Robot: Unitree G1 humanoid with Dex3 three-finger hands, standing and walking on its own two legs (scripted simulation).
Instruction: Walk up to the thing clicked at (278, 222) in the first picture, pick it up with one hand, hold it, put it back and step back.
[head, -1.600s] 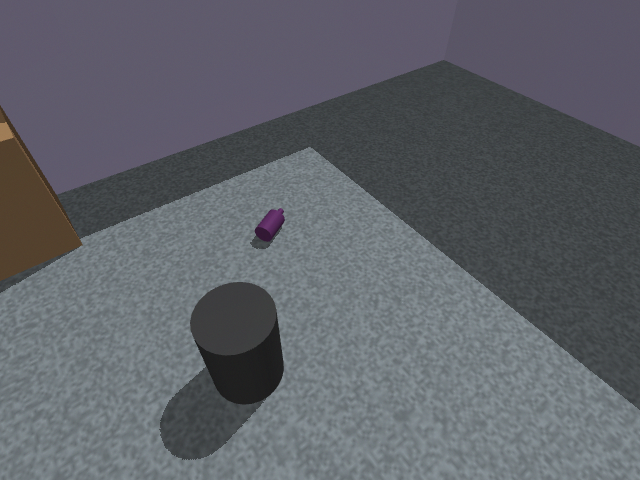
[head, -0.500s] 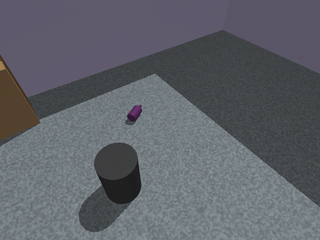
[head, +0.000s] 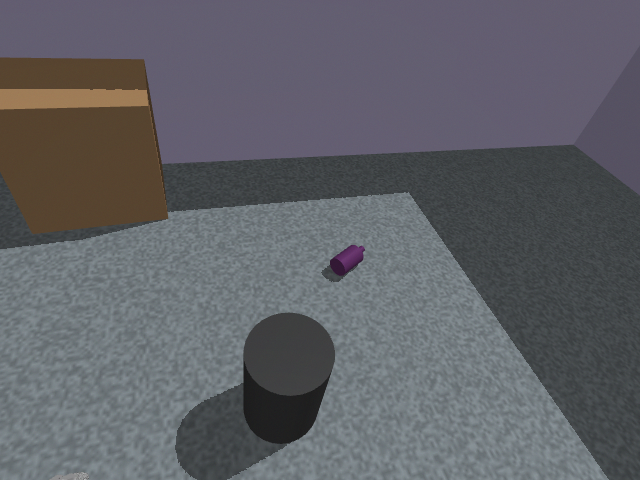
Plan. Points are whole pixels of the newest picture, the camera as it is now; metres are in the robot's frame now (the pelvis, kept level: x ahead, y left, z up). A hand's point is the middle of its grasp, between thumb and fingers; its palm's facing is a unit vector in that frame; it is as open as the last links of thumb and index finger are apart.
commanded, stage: walk up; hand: left
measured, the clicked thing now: (350, 257) +1.17 -0.24 -0.72
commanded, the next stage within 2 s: none
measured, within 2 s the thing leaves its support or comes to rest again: neither
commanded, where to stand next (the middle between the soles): +1.10 -0.69 m, yaw +48 degrees
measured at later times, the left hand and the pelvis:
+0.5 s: hand (194, 474) +0.19 +0.15 -0.13, palm faces +0.33 -0.87 -0.37, open 7.4 cm; pelvis +0.24 -0.13 +0.00, yaw +19 degrees
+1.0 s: hand (287, 399) +0.31 +0.03 -0.15, palm faces +0.56 -0.75 -0.36, open 7.3 cm; pelvis +0.37 -0.26 -0.03, yaw +40 degrees
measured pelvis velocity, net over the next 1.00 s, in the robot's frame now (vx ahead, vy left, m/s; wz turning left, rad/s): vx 0.37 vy -0.26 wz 0.70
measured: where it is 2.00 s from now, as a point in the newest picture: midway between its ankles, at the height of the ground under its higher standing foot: (406, 396)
